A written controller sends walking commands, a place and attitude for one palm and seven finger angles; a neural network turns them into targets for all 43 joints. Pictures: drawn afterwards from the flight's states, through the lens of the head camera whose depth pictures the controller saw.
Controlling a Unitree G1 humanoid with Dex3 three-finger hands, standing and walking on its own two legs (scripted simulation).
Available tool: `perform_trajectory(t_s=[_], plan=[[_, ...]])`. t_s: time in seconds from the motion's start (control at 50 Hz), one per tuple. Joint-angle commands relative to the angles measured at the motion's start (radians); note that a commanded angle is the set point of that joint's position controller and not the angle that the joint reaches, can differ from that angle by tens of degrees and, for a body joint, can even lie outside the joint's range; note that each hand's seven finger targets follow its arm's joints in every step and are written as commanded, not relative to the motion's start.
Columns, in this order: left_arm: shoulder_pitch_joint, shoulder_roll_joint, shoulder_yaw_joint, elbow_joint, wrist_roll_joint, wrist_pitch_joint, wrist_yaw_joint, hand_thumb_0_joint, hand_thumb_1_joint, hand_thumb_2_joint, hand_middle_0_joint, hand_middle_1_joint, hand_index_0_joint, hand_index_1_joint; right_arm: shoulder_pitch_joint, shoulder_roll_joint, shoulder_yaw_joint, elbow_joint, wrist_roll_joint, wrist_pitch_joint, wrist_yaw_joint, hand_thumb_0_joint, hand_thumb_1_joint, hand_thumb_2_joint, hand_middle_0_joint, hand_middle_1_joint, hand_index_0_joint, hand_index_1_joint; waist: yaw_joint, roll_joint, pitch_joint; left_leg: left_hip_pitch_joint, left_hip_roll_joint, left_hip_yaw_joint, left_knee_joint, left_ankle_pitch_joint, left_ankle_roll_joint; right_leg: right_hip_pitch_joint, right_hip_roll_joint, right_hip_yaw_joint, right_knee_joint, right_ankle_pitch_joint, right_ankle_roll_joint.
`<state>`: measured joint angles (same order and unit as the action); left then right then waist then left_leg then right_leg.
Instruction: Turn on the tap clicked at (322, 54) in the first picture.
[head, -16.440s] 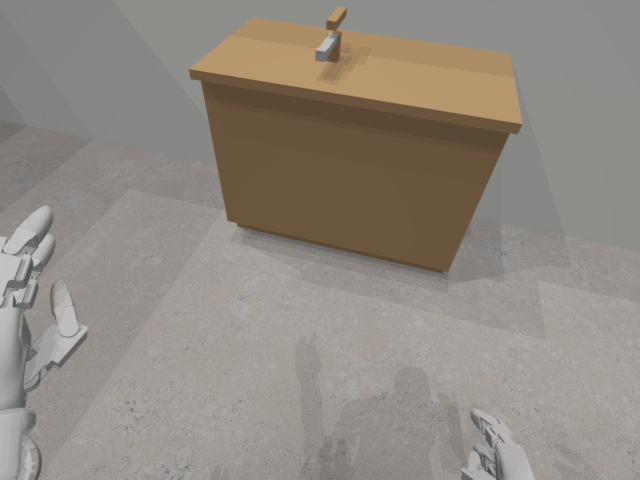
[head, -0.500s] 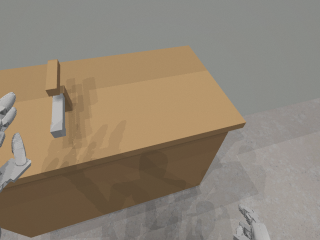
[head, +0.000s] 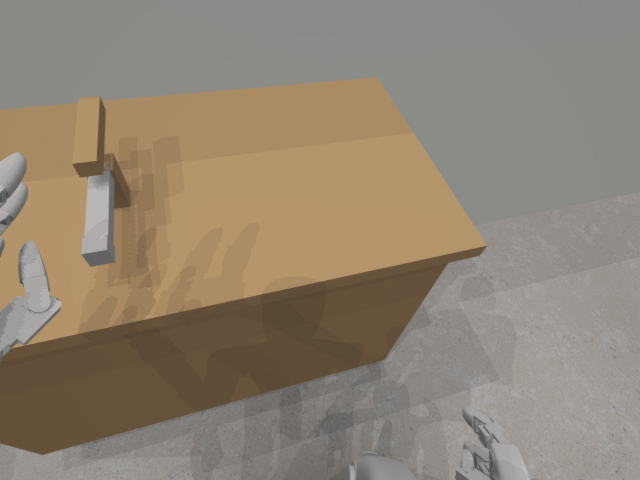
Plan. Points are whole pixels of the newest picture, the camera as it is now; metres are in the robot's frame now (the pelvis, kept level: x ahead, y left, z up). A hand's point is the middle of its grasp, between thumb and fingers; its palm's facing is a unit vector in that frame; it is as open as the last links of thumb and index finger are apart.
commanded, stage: shuffle to correct the standing spot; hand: left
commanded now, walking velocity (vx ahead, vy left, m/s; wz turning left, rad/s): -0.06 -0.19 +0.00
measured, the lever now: (98, 250) +0.35 +0.31 +0.05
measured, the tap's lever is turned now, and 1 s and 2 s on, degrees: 0 0 0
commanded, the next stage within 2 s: come to a stop and stand still in 0.04 s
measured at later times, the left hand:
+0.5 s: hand (128, 310) +0.22 +0.19 +0.17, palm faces +0.44 -0.80 -0.40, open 7.4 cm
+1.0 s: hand (101, 291) +0.24 +0.22 +0.16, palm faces +0.43 -0.82 -0.37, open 7.4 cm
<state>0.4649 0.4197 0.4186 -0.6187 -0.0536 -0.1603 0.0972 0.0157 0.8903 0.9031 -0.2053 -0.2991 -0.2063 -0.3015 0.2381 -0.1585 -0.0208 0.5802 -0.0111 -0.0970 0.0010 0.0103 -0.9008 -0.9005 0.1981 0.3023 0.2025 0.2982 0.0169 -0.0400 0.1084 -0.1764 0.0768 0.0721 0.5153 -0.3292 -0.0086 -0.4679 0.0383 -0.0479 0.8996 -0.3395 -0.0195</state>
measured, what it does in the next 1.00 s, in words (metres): steps on the spot: right foot, then left foot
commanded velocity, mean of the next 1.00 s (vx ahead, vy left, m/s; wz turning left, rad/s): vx -0.02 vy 0.04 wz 0.00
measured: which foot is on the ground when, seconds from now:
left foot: down 0.00-0.14, up 0.16-0.34, down 0.36-1.00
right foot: up 0.00-0.12, down 0.14-1.00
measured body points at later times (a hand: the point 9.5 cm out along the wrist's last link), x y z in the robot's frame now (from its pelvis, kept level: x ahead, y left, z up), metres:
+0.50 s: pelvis +0.02 -0.06 +0.00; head +0.04 -0.05 +0.44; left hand +0.19 +0.23 +0.19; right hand +0.17 -0.31 -0.09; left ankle +0.00 +0.04 -0.74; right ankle +0.07 -0.15 -0.74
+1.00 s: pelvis +0.03 -0.03 +0.00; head +0.06 -0.02 +0.45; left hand +0.21 +0.26 +0.18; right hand +0.22 -0.24 -0.08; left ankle +0.00 +0.04 -0.74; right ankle +0.07 -0.15 -0.74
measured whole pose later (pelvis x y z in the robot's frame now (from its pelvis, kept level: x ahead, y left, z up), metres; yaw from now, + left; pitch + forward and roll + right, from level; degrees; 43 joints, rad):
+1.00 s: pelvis +0.03 -0.03 +0.00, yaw +2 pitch -1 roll -2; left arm 0.47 0.36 0.35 -0.51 -0.06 -0.18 0.16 0.01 0.89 0.90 -0.21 -0.30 -0.21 -0.30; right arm 0.19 -0.18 0.02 0.57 0.02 -0.08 -0.01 0.01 -0.90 -0.90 0.20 0.30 0.20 0.30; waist 0.01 0.00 0.06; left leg -0.17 -0.02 0.04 0.50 -0.32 0.05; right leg -0.24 -0.02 -0.11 0.42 -0.18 0.00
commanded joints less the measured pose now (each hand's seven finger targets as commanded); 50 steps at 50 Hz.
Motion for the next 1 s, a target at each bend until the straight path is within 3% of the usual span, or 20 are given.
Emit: perform_trajectory(t_s=[0.0, 0.04, 0.08, 0.12, 0.14, 0.16, 0.18, 0.22, 0.28, 0.32, 0.36, 0.44, 0.48, 0.52, 0.56, 0.62, 0.7, 0.74, 0.86, 0.98], plan=[[-0.014, 0.1, 0.048, -0.191, 0.004, -0.061, 0.002, 0.0, 0.9, 0.9, -0.2, -0.3, -0.2, -0.3, -0.046, -0.17, -0.075, -0.171, 0.019, -0.039, 0.011, 0.0, -0.9, -0.9, 0.2, 0.3, 0.2, 0.3, -0.03, 0.294, -0.146, 0.143, 0.195, -0.126, -0.053, 0.75, 0.042, 0.038, -0.016, -0.041, -0.217, 0.069, -0.012], [-0.038, 0.146, 0.079, -0.189, 0.007, -0.065, 0.008, 0.0, 0.9, 0.9, -0.2, -0.3, -0.2, -0.3, -0.062, -0.16, -0.059, -0.184, 0.028, -0.036, 0.007, 0.0, -0.9, -0.9, 0.2, 0.3, 0.2, 0.3, -0.035, 0.299, -0.144, 0.104, 0.193, -0.12, -0.008, 0.731, 0.045, 0.138, -0.006, -0.075, -0.364, 0.108, -0.009], [-0.058, 0.163, 0.107, -0.172, 0.001, -0.074, 0.013, 0.0, 0.9, 0.9, -0.2, -0.3, -0.2, -0.3, -0.074, -0.157, -0.057, -0.189, 0.041, -0.033, 0.005, 0.0, -0.9, -0.9, 0.2, 0.3, 0.2, 0.3, -0.026, 0.211, -0.169, -0.004, 0.174, -0.111, 0.114, 0.598, 0.045, 0.329, -0.019, -0.081, -0.501, 0.253, -0.01], [-0.044, 0.204, 0.142, -0.17, -0.007, -0.076, 0.026, 0.0, 0.9, 0.9, -0.2, -0.3, -0.2, -0.3, -0.057, -0.137, -0.058, -0.187, 0.053, -0.036, 0.005, 0.0, -0.9, -0.9, 0.2, 0.3, 0.2, 0.3, -0.035, -0.024, -0.235, -0.153, 0.043, -0.021, 0.387, 0.306, 0.016, 0.487, -0.176, 0.05, -0.488, 0.611, -0.084], [0.012, 0.218, 0.157, -0.134, -0.013, -0.077, 0.039, 0.0, 0.9, 0.9, -0.2, -0.3, -0.2, -0.3, -0.066, -0.124, -0.051, -0.187, 0.056, -0.047, 0.002, 0.0, -0.9, -0.9, 0.2, 0.3, 0.2, 0.3, -0.035, -0.082, -0.255, -0.266, -0.049, -0.021, 0.495, -0.039, -0.009, 0.538, -0.291, 0.165, -0.464, 0.83, -0.161], [0.062, 0.168, 0.138, -0.119, -0.032, -0.073, 0.04, 0.0, 0.9, 0.9, -0.2, -0.3, -0.2, -0.3, -0.049, -0.123, -0.054, -0.182, 0.063, -0.046, -0.002, 0.0, -0.9, -0.9, 0.2, 0.3, 0.2, 0.3, -0.018, -0.194, -0.288, -0.222, -0.057, -0.078, 0.52, -0.215, -0.012, 0.448, -0.35, 0.26, -0.536, 0.66, -0.179], [0.082, 0.164, 0.13, -0.16, -0.038, -0.068, 0.044, 0.0, 0.9, 0.9, -0.2, -0.3, -0.2, -0.3, -0.069, -0.136, -0.056, -0.193, 0.061, -0.04, -0.008, 0.0, -0.9, -0.9, 0.2, 0.3, 0.2, 0.3, -0.008, -0.181, -0.233, -0.188, -0.028, -0.111, 0.493, -0.218, -0.006, 0.317, -0.375, 0.323, -0.598, 0.402, -0.18], [0.109, 0.189, 0.168, -0.186, -0.031, -0.068, 0.057, 0.0, 0.9, 0.9, -0.2, -0.3, -0.2, -0.3, -0.101, -0.108, -0.022, -0.163, 0.048, -0.022, -0.023, 0.0, -0.9, -0.9, 0.2, 0.3, 0.2, 0.3, -0.021, -0.087, -0.183, -0.148, -0.024, -0.082, 0.375, -0.168, 0.006, 0.19, -0.342, 0.297, -0.619, 0.074, -0.168], [0.081, 0.17, 0.148, -0.199, -0.019, -0.081, 0.085, 0.0, 0.9, 0.9, -0.2, -0.3, -0.2, -0.3, -0.107, -0.105, -0.003, -0.138, 0.031, -0.022, -0.039, 0.0, -0.9, -0.9, 0.2, 0.3, 0.2, 0.3, -0.033, -0.002, -0.235, -0.024, -0.074, -0.008, 0.03, 0.008, 0.018, 0.218, -0.263, 0.178, -0.563, -0.012, -0.091], [0.037, 0.161, 0.127, -0.206, -0.013, -0.087, 0.094, 0.0, 0.9, 0.9, -0.2, -0.3, -0.2, -0.3, -0.1, -0.137, -0.028, -0.138, 0.026, -0.04, -0.051, 0.0, -0.9, -0.9, 0.2, 0.3, 0.2, 0.3, -0.021, -0.012, -0.214, 0.005, -0.067, -0.016, -0.058, 0.02, 0.031, 0.225, -0.262, 0.196, -0.581, -0.068, -0.07], [0.019, 0.143, 0.098, -0.191, -0.008, -0.082, 0.094, 0.0, 0.9, 0.9, -0.2, -0.3, -0.2, -0.3, -0.091, -0.162, -0.044, -0.137, 0.032, -0.052, -0.059, 0.0, -0.9, -0.9, 0.2, 0.3, 0.2, 0.3, -0.017, 0.007, -0.183, -0.014, -0.011, -0.078, -0.122, 0.034, 0.057, 0.239, -0.238, 0.194, -0.533, -0.02, -0.061], [-0.075, 0.129, 0.062, -0.169, 0.021, -0.089, 0.091, 0.0, 0.9, 0.9, -0.2, -0.3, -0.2, -0.3, -0.123, -0.164, -0.025, -0.138, 0.035, -0.058, -0.053, 0.0, -0.9, -0.9, 0.2, 0.3, 0.2, 0.3, -0.017, 0.247, -0.106, -0.138, 0.059, -0.198, -0.179, -0.008, 0.091, 0.28, -0.137, 0.089, -0.462, 0.029, -0.016], [-0.058, 0.108, 0.049, -0.096, 0.027, -0.083, 0.093, 0.0, 0.9, 0.9, -0.2, -0.3, -0.2, -0.3, -0.096, -0.173, -0.033, -0.135, 0.038, -0.06, -0.044, 0.0, -0.9, -0.9, 0.2, 0.3, 0.2, 0.3, -0.011, 0.129, -0.142, -0.18, 0.045, -0.182, -0.1, 0.081, 0.076, 0.373, -0.149, 0.104, -0.485, 0.15, -0.016], [-0.04, 0.093, 0.038, -0.047, 0.015, -0.07, 0.088, 0.0, 0.9, 0.9, -0.2, -0.3, -0.2, -0.3, -0.074, -0.177, -0.046, -0.137, 0.041, -0.058, -0.037, 0.0, -0.9, -0.9, 0.2, 0.3, 0.2, 0.3, -0.021, -0.044, -0.164, -0.158, -0.023, -0.13, 0.022, 0.063, 0.042, 0.357, -0.239, 0.217, -0.561, 0.181, -0.066], [-0.011, 0.088, 0.036, -0.017, 0.002, -0.06, 0.085, 0.0, 0.9, 0.9, -0.2, -0.3, -0.2, -0.3, -0.068, -0.168, -0.041, -0.132, 0.043, -0.047, -0.033, 0.0, -0.9, -0.9, 0.2, 0.3, 0.2, 0.3, -0.026, -0.11, -0.166, -0.142, -0.048, -0.113, 0.059, 0.033, 0.026, 0.336, -0.315, 0.267, -0.599, 0.193, -0.113], [0.007, 0.105, 0.053, -0.056, -0.002, -0.063, 0.085, 0.0, 0.9, 0.9, -0.2, -0.3, -0.2, -0.3, -0.091, -0.161, -0.032, -0.136, 0.036, -0.038, -0.035, 0.0, -0.9, -0.9, 0.2, 0.3, 0.2, 0.3, -0.021, -0.085, -0.172, -0.068, -0.032, -0.115, -0.049, 0.074, 0.032, 0.293, -0.274, 0.202, -0.573, 0.141, -0.094], [-0.04, 0.129, 0.056, -0.172, 0.007, -0.083, 0.088, 0.0, 0.9, 0.9, -0.2, -0.3, -0.2, -0.3, -0.129, -0.164, -0.017, -0.151, 0.029, -0.036, -0.038, 0.0, -0.9, -0.9, 0.2, 0.3, 0.2, 0.3, -0.008, 0.177, -0.19, -0.052, 0.081, -0.227, -0.171, 0.34, 0.047, 0.341, -0.111, 0.04, -0.424, 0.249, -0.011], [-0.073, 0.149, 0.064, -0.207, 0.009, -0.087, 0.086, 0.0, 0.9, 0.9, -0.2, -0.3, -0.2, -0.3, -0.139, -0.158, -0.014, -0.154, 0.029, -0.045, -0.039, 0.0, -0.9, -0.9, 0.2, 0.3, 0.2, 0.3, -0.007, 0.196, -0.198, -0.048, 0.076, -0.2, -0.144, 0.414, 0.033, 0.375, -0.11, 0.032, -0.427, 0.308, -0.011], [-0.017, 0.088, 0.034, -0.102, -0.002, -0.075, 0.078, 0.0, 0.9, 0.9, -0.2, -0.3, -0.2, -0.3, -0.088, -0.165, -0.024, -0.144, 0.03, -0.043, -0.025, 0.0, -0.9, -0.9, 0.2, 0.3, 0.2, 0.3, -0.018, 0.13, -0.218, -0.057, 0.041, -0.164, -0.102, 0.407, -0.007, 0.423, -0.125, 0.038, -0.46, 0.403, -0.038], [-0.046, 0.079, 0.021, -0.053, -0.005, -0.06, 0.071, 0.0, 0.9, 0.9, -0.2, -0.3, -0.2, -0.3, -0.096, -0.165, -0.019, -0.153, 0.035, -0.026, -0.029, 0.0, -0.9, -0.9, 0.2, 0.3, 0.2, 0.3, -0.018, 0.075, -0.174, -0.09, 0.046, -0.174, -0.146, 0.289, 0.001, 0.405, -0.119, 0.048, -0.486, 0.347, -0.024]])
